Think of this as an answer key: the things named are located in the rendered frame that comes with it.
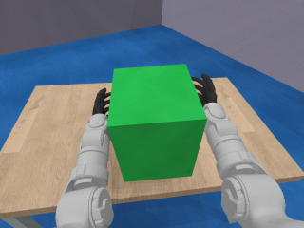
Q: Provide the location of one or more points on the robot right upper arm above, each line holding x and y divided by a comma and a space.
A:
255, 201

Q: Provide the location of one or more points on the robot left upper arm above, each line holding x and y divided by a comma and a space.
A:
85, 208

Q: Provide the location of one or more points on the right robot forearm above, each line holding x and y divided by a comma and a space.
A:
227, 146

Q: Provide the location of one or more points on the carton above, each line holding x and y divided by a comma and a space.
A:
155, 122

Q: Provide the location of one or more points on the robot left hand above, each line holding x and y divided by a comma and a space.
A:
100, 103

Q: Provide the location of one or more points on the robot right hand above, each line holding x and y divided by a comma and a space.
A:
208, 91

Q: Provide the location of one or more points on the table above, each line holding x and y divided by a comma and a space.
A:
42, 148

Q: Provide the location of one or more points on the left robot forearm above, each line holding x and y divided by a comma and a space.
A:
92, 159

